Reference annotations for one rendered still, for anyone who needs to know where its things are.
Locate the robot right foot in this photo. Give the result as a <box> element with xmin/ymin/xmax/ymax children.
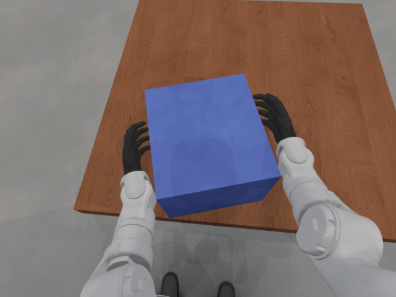
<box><xmin>217</xmin><ymin>282</ymin><xmax>235</xmax><ymax>297</ymax></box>

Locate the robot foot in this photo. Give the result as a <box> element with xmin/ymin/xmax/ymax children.
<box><xmin>217</xmin><ymin>282</ymin><xmax>235</xmax><ymax>297</ymax></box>
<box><xmin>161</xmin><ymin>272</ymin><xmax>179</xmax><ymax>297</ymax></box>

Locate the robot left forearm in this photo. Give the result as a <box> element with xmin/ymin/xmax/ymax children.
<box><xmin>89</xmin><ymin>171</ymin><xmax>157</xmax><ymax>279</ymax></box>

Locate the right robot hand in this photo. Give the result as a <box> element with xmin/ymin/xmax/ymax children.
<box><xmin>252</xmin><ymin>93</ymin><xmax>296</xmax><ymax>144</ymax></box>

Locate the robot left foot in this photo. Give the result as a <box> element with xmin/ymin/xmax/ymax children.
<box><xmin>161</xmin><ymin>272</ymin><xmax>179</xmax><ymax>297</ymax></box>

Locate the carton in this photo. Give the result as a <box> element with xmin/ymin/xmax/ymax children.
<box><xmin>145</xmin><ymin>74</ymin><xmax>281</xmax><ymax>218</ymax></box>

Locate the left robot upper arm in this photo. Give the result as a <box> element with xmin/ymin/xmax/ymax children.
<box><xmin>80</xmin><ymin>263</ymin><xmax>157</xmax><ymax>297</ymax></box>

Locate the robot right forearm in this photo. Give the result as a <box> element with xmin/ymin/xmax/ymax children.
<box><xmin>276</xmin><ymin>137</ymin><xmax>383</xmax><ymax>252</ymax></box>

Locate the right robot upper arm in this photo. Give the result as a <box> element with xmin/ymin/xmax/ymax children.
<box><xmin>296</xmin><ymin>204</ymin><xmax>396</xmax><ymax>297</ymax></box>

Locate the left robot hand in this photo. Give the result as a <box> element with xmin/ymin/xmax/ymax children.
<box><xmin>123</xmin><ymin>121</ymin><xmax>151</xmax><ymax>175</ymax></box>

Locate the table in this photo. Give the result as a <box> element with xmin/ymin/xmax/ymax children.
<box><xmin>74</xmin><ymin>0</ymin><xmax>396</xmax><ymax>243</ymax></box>

